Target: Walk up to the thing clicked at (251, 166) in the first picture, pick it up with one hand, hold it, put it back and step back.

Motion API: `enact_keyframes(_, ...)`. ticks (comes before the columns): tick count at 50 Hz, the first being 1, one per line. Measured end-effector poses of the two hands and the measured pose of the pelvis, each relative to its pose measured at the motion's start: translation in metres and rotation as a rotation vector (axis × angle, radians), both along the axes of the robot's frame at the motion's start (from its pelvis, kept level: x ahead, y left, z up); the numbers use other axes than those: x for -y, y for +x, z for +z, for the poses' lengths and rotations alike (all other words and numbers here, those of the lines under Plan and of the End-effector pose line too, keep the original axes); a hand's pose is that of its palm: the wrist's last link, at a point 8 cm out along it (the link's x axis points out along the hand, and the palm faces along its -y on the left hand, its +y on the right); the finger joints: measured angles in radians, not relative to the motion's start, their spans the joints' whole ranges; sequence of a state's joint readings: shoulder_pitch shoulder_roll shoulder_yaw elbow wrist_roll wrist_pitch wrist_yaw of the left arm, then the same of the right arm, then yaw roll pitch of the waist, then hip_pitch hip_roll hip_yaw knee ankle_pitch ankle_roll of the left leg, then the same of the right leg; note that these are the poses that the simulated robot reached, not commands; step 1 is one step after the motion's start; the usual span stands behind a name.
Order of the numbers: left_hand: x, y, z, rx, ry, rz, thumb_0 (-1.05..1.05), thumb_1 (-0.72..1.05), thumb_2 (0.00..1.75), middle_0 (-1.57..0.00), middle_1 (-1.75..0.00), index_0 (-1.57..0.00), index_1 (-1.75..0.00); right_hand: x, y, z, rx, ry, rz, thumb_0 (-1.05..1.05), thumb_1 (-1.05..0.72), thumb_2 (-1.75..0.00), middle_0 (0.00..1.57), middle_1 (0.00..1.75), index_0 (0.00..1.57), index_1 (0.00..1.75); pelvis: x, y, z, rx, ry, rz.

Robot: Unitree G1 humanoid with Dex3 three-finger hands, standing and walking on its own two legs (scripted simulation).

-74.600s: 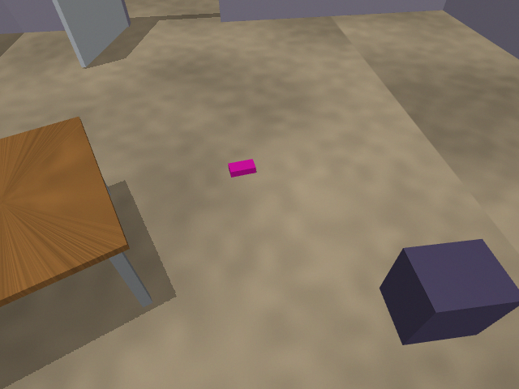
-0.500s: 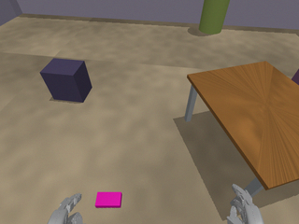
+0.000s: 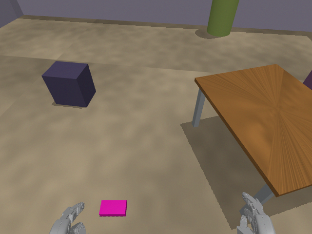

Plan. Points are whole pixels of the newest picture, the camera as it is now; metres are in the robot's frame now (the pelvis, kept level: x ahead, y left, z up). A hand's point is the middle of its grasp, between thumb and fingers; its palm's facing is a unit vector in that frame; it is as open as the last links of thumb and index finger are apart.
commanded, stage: home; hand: left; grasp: from above
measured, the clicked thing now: (113, 208) +0.44 +0.25 -0.69
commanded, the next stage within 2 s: stand in 0.40 s
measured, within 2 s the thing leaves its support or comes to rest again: neither
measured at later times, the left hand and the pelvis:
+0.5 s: hand out of the picture +0.17 +0.18 -0.04, palm faces +0.05 -0.98 -0.20, open 7.4 cm; pelvis +0.01 +0.00 +0.00, yaw +0 degrees
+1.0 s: hand out of the picture +0.06 +0.24 -0.11, palm faces +0.05 -0.95 -0.32, open 7.4 cm; pelvis +0.00 +0.01 +0.05, yaw +0 degrees
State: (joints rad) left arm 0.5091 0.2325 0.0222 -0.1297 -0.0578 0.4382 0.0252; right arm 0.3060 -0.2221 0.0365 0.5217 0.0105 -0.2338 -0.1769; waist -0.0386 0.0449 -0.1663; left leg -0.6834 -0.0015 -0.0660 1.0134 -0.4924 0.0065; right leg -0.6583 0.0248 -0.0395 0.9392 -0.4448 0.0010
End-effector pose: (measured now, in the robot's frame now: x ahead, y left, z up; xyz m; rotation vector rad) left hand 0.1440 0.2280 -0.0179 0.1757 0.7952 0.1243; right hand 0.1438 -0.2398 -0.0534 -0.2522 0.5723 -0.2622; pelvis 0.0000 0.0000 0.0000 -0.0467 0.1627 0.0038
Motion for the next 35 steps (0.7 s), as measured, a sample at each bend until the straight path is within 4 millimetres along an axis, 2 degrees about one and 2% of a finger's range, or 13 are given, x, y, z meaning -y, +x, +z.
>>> enact_keyframes(25, 0.001, 0.008, 0.0, 0.003, -0.001, 0.001, 0.01, 0.91, 0.9, -0.2, -0.3, -0.2, -0.3, 0.003, 0.01, 0.0, -0.003, -0.004, -0.006, 0.01, -0.9, -0.9, 0.2, 0.3, 0.21, 0.3, 0.002, 0.009, 0.0, -0.013, -0.001, 0.002)
enact_keyframes(30, -0.016, 0.015, -0.025, 0.006, 0.096, -0.032, 0.01, 0.9, 0.9, -0.2, -0.3, -0.2, -0.3, 0.009, 0.002, -0.017, -0.277, -0.056, 0.143, 0.01, -0.9, -0.9, 0.2, 0.3, 0.21, 0.3, 0.001, 0.001, 0.013, 0.086, 0.035, 0.0)
enact_keyframes(35, -0.036, -0.005, -0.038, -0.096, 0.119, 0.001, 0.01, 0.9, 0.9, -0.2, -0.3, -0.2, -0.3, 0.021, -0.018, -0.018, -0.408, -0.016, 0.108, 0.01, -0.9, -0.9, 0.2, 0.3, 0.21, 0.3, -0.001, 0.0, 0.025, 0.13, 0.047, -0.004)
